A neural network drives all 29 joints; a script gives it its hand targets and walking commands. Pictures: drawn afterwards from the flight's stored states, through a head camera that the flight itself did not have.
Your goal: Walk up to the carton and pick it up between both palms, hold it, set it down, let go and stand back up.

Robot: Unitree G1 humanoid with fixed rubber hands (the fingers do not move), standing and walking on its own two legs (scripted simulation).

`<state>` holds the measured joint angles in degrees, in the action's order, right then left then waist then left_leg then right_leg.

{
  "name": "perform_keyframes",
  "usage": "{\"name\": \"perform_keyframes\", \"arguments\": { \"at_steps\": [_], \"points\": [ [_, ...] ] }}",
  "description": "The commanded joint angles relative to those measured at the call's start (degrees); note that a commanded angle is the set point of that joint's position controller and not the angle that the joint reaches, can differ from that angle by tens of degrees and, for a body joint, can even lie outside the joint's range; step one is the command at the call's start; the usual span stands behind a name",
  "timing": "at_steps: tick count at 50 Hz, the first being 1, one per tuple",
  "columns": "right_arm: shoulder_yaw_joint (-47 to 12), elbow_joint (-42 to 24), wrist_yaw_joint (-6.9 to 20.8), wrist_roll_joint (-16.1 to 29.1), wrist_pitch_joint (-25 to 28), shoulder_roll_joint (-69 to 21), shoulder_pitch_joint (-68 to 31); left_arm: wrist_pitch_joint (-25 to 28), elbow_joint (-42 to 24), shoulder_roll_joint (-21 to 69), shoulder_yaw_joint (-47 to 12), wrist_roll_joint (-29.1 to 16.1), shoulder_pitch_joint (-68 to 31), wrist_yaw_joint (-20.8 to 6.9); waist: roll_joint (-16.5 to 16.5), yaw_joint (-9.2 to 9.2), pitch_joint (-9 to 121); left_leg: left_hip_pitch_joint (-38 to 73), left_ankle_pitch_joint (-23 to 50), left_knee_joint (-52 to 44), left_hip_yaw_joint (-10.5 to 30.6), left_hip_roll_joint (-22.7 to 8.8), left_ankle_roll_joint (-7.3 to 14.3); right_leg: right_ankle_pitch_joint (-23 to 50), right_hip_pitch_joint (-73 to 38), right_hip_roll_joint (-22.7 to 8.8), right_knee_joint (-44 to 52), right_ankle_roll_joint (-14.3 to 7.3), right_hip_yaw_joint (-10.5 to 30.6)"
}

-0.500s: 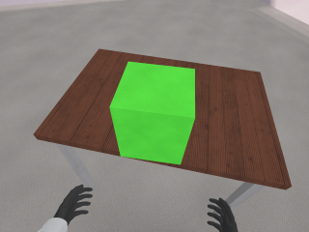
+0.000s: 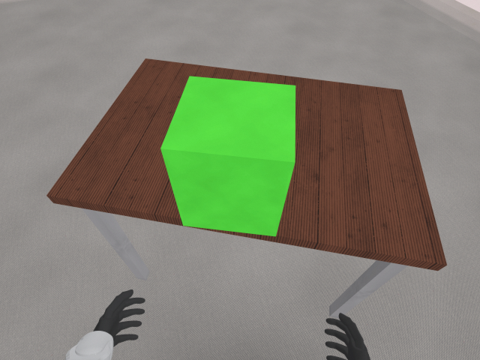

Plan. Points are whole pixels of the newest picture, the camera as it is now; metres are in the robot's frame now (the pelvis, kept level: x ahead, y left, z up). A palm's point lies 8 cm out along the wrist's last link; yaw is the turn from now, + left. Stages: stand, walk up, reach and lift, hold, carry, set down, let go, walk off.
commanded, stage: set down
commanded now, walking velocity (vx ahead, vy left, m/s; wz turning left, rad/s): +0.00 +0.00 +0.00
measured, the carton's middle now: (235, 160) +0.48 +0.05 +0.02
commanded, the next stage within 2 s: let go in 1.04 s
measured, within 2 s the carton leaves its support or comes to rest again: neither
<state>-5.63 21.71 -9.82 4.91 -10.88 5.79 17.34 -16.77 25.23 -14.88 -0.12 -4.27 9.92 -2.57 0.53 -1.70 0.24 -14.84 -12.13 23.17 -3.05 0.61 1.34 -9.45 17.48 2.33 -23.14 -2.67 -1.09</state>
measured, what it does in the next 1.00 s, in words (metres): stands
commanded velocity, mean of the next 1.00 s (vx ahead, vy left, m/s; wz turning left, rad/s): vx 0.00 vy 0.00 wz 0.00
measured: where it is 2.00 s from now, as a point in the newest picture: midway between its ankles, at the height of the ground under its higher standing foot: outside the picture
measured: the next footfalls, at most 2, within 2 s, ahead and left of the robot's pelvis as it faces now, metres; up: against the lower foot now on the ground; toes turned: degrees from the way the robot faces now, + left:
none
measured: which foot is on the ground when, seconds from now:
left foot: down 0.00-1.00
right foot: down 0.00-1.00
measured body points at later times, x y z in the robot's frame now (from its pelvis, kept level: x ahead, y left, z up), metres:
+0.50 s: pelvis -0.01 -0.01 +0.00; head +0.05 +0.00 +0.44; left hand +0.16 +0.24 -0.12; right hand +0.14 -0.20 -0.13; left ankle +0.00 +0.10 -0.74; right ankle +0.02 -0.09 -0.74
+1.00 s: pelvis -0.02 -0.02 -0.01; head +0.07 -0.01 +0.43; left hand +0.14 +0.24 -0.14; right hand +0.13 -0.22 -0.16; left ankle +0.00 +0.10 -0.74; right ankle +0.02 -0.09 -0.74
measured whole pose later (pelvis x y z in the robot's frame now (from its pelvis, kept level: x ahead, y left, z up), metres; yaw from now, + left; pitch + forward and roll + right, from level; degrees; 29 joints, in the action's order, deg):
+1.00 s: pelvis -0.02 -0.02 -0.01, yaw +2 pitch +9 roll +1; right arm 1.3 44.7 -6.4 2.6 -19.8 5.5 0.0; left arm -34.7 36.4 -14.5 1.7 -0.3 -4.3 0.2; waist 2.0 -0.8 -2.7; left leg -27.4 -12.7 31.1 -0.8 0.4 0.0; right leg -10.8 29.3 2.1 -30.8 -4.3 -3.7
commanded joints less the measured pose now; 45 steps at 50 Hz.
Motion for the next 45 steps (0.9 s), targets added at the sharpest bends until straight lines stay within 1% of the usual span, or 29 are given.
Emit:
{"name": "perform_keyframes", "arguments": {
  "at_steps": [1,8,24,35,45],
  "points": [
    [1.7,-4.5,0.4,-0.9,-0.5,2.8,-2.2,-1.2,-4.1,-5.5,2.4,0.6,-4.5,0.8,-2.3,0.07,6.0,-7.7,2.5,-5.5,1.4,-3.4,0.3,3.9,-11.1,-3.8,1.1,1.3,3.9],
    [2.7,-1.3,0.9,-1.5,-2.2,3.1,-4.1,-3.9,-2.1,-5.0,2.4,1.3,-6.5,1.4,-1.7,0.3,6.9,-7.1,4.4,-4.4,1.6,-3.2,-0.1,4.9,-10.5,-4.0,0.7,1.0,3.9],
    [4.9,7.3,2.0,-2.2,-4.2,3.4,-9.1,-9.5,1.4,-5.0,2.5,2.9,-10.5,2.2,-1.7,0.67,9.6,-7.0,7.5,-1.4,2.5,-2.7,-0.6,6.8,-8.5,-4.5,-0.7,0.1,4.1],
    [6.6,13.5,2.7,-2.9,-5.6,3.5,-13.8,-13.0,4.3,-5.3,3.1,3.6,-14.0,2.6,-1.4,0.61,11.2,-9.9,5.8,0.6,2.9,-2.9,-0.6,4.8,-6.5,-4.7,-2.3,-0.2,4.0],
    [7.8,18.8,3.2,-2.5,-8.2,3.7,-17.9,-17.3,6.4,-5.7,3.6,4.2,-17.2,3.0,-1.2,0.48,13.6,-13.4,3.7,2.7,3.2,-3.0,-0.5,2.5,-4.6,-5.0,-4.3,-0.5,4.0]
  ]
}}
